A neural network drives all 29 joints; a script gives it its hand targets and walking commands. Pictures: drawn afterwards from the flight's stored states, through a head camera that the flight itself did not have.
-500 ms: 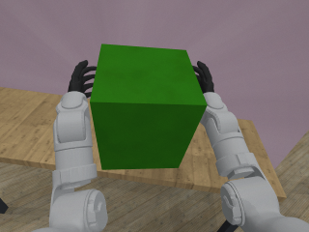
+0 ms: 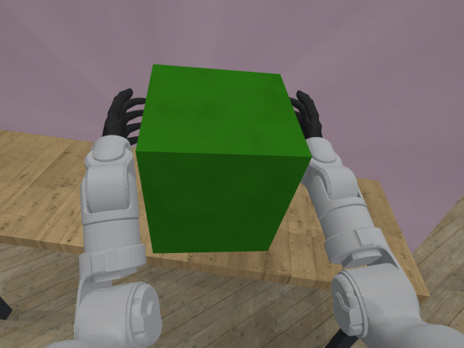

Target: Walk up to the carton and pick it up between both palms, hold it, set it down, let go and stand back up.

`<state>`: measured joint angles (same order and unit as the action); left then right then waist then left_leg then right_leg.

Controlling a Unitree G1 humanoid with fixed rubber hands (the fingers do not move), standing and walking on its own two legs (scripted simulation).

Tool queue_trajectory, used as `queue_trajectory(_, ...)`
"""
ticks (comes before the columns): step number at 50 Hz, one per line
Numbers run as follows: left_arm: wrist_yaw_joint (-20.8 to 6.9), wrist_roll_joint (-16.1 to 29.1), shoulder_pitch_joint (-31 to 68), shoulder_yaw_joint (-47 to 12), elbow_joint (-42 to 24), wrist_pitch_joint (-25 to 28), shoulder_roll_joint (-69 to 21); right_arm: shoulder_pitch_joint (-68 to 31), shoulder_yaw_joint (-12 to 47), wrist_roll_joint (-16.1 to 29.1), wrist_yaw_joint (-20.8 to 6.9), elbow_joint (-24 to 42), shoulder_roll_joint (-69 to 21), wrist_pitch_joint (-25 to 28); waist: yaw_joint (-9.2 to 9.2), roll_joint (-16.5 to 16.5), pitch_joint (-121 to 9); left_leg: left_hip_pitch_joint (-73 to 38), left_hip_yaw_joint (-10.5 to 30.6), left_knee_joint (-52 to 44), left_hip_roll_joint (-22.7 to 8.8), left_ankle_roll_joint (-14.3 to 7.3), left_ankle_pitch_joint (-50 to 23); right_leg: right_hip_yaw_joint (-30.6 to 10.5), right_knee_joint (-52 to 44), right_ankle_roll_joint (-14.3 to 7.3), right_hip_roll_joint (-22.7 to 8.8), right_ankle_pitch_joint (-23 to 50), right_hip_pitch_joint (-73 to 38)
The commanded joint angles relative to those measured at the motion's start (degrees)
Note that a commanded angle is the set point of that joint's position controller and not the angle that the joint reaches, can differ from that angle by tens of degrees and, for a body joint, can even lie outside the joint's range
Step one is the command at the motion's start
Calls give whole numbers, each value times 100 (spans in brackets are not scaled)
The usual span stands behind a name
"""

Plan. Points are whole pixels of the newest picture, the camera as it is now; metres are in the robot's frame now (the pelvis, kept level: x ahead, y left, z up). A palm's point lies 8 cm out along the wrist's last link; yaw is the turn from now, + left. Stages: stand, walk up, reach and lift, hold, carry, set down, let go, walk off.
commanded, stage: hold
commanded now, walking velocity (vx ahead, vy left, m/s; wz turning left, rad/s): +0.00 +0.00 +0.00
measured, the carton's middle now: (215, 165) +0.36 +0.01 +0.17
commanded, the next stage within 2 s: none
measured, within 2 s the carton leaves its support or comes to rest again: neither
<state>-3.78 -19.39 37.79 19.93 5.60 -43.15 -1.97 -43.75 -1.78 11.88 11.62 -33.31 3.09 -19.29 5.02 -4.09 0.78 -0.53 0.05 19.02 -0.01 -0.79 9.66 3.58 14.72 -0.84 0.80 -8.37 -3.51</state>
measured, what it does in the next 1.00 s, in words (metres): stands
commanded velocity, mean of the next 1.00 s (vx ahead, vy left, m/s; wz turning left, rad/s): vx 0.00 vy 0.00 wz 0.00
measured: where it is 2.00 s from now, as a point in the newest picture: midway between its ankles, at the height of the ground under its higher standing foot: outside the picture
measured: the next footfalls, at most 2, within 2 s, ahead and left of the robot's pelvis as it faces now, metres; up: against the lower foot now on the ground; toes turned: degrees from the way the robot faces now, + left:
none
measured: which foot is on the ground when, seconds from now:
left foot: down 0.00-1.00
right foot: down 0.00-1.00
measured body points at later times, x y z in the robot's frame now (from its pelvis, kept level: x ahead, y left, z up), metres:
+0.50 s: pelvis +0.00 +0.00 +0.00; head -0.07 +0.03 +0.44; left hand +0.37 +0.16 +0.22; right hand +0.38 -0.14 +0.23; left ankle +0.02 +0.11 -0.75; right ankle +0.01 -0.11 -0.75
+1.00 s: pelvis +0.00 +0.00 +0.00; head -0.07 +0.03 +0.44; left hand +0.37 +0.16 +0.22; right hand +0.38 -0.14 +0.23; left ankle +0.02 +0.11 -0.75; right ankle +0.01 -0.11 -0.75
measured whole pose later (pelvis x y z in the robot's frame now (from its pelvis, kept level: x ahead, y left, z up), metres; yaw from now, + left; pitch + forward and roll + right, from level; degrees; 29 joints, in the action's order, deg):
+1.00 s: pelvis +0.00 +0.00 +0.00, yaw +0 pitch -10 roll -1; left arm -3.8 -19.4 37.8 20.0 5.9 -43.2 -2.0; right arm -43.7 -2.0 11.6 11.7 -33.4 3.0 -19.5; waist 5.2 -3.9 0.9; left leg -0.7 0.1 18.9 0.1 -0.9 9.5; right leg 3.6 14.7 -0.8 0.7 -8.4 -3.7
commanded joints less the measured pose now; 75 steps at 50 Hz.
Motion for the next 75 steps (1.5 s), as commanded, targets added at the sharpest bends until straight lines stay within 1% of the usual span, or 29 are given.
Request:
queue_trajectory(1, -617, 832, 3614, -2798, -303, 287, -2874, -3797, 2068, 425, -396, 1585, -3481, 230, 56, 418, -1891, -346, -146, -145, 201, 153, -1315, 101, -79, 354, 209, 915, -323)
queue_trajectory(3, -655, 736, 3580, -2695, -139, 255, -2829, -3697, 1941, 337, -398, 1346, -3424, 181, 42, 449, -1582, -237, -177, -259, 196, 130, -1032, 97, -130, 343, 182, 680, -221)
queue_trajectory(6, -673, 779, 3572, -2752, -180, 250, -2890, -3791, 1952, 367, -396, 1471, -3425, 211, 61, 505, -1680, -230, -159, -220, 193, 163, -1124, 99, -119, 325, 183, 761, -263)
queue_trajectory(7, -662, 816, 3672, -2816, -304, 274, -2895, -3746, 1930, 372, -394, 1429, -3439, 203, 123, 540, -1762, -261, -147, -198, 190, 189, -1179, 102, -100, 324, 198, 785, -272)
queue_trajectory(10, -597, 890, 3709, -2964, -463, 304, -2977, -3750, 2033, 449, -396, 1572, -3479, 209, 137, 583, -1939, -406, -116, -96, 187, 244, -1488, 117, -62, 330, 231, 952, -301)
queue_trajectory(14, -601, 841, 3621, -2879, -337, 279, -2911, -3667, 1963, 371, -413, 1467, -3376, 179, 122, 523, -1767, -355, -119, -210, 154, 209, -1218, 116, -105, 312, 224, 688, -207)
queue_trajectory(16, -626, 761, 3538, -2738, -181, 241, -2862, -3707, 1936, 323, -435, 1383, -3358, 167, 36, 404, -1615, -244, -143, -282, 147, 148, -1101, 107, -138, 308, 219, 593, -208)
queue_trajectory(17, -648, 730, 3543, -2689, -83, 229, -2850, -3718, 1890, 301, -443, 1331, -3343, 161, 35, 387, -1535, -195, -159, -327, 135, 129, -975, 102, -156, 300, 212, 501, -191)
queue_trajectory(18, -647, 790, 3584, -2754, -226, 247, -2926, -3810, 1930, 337, -458, 1471, -3395, 203, 10, 431, -1713, -208, -149, -307, 124, 137, -1056, 115, -121, 283, 227, 537, -252)
queue_trajectory(21, -622, 781, 3720, -2716, -175, 272, -2919, -3893, 1899, 339, -478, 1363, -3433, 219, 5, 451, -1743, -227, -168, -289, 140, 131, -1016, 97, -134, 287, 215, 478, -196)
queue_trajectory(22, -617, 772, 3726, -2690, -135, 269, -2917, -3943, 1900, 323, -477, 1373, -3455, 231, 3, 399, -1756, -232, -170, -275, 149, 107, -1011, 93, -146, 299, 213, 501, -187)
queue_trajectory(25, -598, 813, 3681, -2772, -298, 283, -2945, -3833, 1983, 405, -449, 1428, -3439, 242, 34, 461, -1975, -408, -158, -171, 159, 161, -1348, 80, -99, 305, 226, 800, -306)
queue_trajectory(27, -604, 836, 3750, -2796, -265, 287, -2936, -3866, 1937, 380, -445, 1423, -3442, 240, 63, 483, -1932, -333, -161, -196, 173, 159, -1176, 83, -110, 313, 207, 657, -241)
queue_trajectory(33, -629, 784, 3687, -2746, -251, 291, -2871, -3764, 1927, 334, -430, 1389, -3465, 234, 67, 427, -1776, -250, -162, -244, 177, 141, -1077, 91, -106, 337, 190, 710, -278)
queue_trajectory(34, -632, 760, 3679, -2741, -190, 280, -2851, -3748, 1883, 321, -430, 1337, -3417, 226, 84, 487, -1731, -234, -166, -257, 176, 148, -1017, 92, -123, 325, 176, 648, -263)
queue_trajectory(39, -668, 734, 3605, -2692, -171, 249, -2861, -3753, 1928, 358, -410, 1356, -3413, 202, 58, 448, -1658, -264, -167, -232, 181, 145, -1163, 106, -130, 327, 193, 743, -269)
queue_trajectory(41, -648, 791, 3637, -2805, -328, 270, -2928, -3819, 2039, 438, -407, 1542, -3487, 239, 49, 516, -1902, -342, -152, -158, 186, 170, -1349, 90, -70, 334, 205, 923, -358)
queue_trajectory(43, -631, 848, 3586, -2858, -354, 282, -2940, -3850, 2102, 485, -385, 1671, -3463, 246, 70, 467, -1953, -422, -132, -105, 187, 187, -1487, 90, -68, 349, 222, 1048, -345)
queue_trajectory(45, -631, 844, 3617, -2858, -396, 296, -2906, -3708, 2071, 458, -370, 1565, -3440, 203, 116, 465, -1896, -453, -128, -120, 188, 204, -1442, 97, -72, 358, 215, 1016, -302)
queue_trajectory(48, -644, 785, 3651, -2790, -259, 284, -2881, -3721, 1942, 344, -405, 1438, -3422, 192, 98, 458, -1739, -298, -140, -242, 170, 160, -1081, 108, -130, 327, 205, 642, -199)
queue_trajectory(53, -603, 835, 3685, -2855, -363, 306, -2937, -3853, 2035, 423, -428, 1552, -3488, 222, 36, 474, -1895, -368, -140, -172, 162, 169, -1324, 107, -87, 319, 236, 790, -227)
queue_trajectory(57, -618, 726, 3684, -2684, -89, 267, -2905, -3773, 1817, 262, -478, 1184, -3402, 194, 22, 436, -1538, -149, -164, -377, 114, 105, -761, 98, -160, 287, 201, 274, -88)
queue_trajectory(58, -619, 750, 3675, -2689, -128, 266, -2908, -3814, 1836, 281, -490, 1257, -3421, 218, -13, 436, -1635, -153, -168, -360, 121, 102, -803, 95, -144, 287, 198, 319, -144)
queue_trajectory(62, -598, 856, 3804, -2858, -245, 304, -2982, -3861, 1832, 327, -478, 1339, -3440, 253, 116, 563, -1896, -297, -147, -244, 142, 176, -1031, 97, -108, 300, 209, 513, -158)
queue_trajectory(63, -583, 872, 3824, -2873, -311, 315, -2984, -3866, 1859, 350, -476, 1368, -3451, 262, 100, 573, -1968, -328, -145, -211, 145, 174, -1137, 102, -96, 302, 217, 592, -206)
queue_trajectory(66, -609, 768, 3667, -2722, -152, 286, -2879, -3823, 1865, 300, -451, 1312, -3431, 238, 50, 406, -1803, -276, -160, -253, 159, 117, -1018, 103, -125, 335, 205, 587, -244)
queue_trajectory(70, -654, 706, 3634, -2584, -100, 280, -2810, -3801, 1922, 334, -434, 1293, -3479, 213, -2, 341, -1749, -223, -182, -280, 190, 79, -1009, 85, -116, 362, 183, 709, -320)
queue_trajectory(73, -630, 822, 3624, -2802, -403, 314, -2884, -3747, 2098, 474, -394, 1552, -3489, 244, 74, 470, -2065, -463, -141, -92, 200, 180, -1562, 92, -42, 360, 217, 1189, -415)
queue_trajectory(75, -650, 792, 3608, -2774, -336, 290, -2862, -3705, 2067, 458, -360, 1483, -3425, 201, 122, 454, -1830, -447, -137, -105, 196, 192, -1510, 99, -77, 366, 214, 1102, -333)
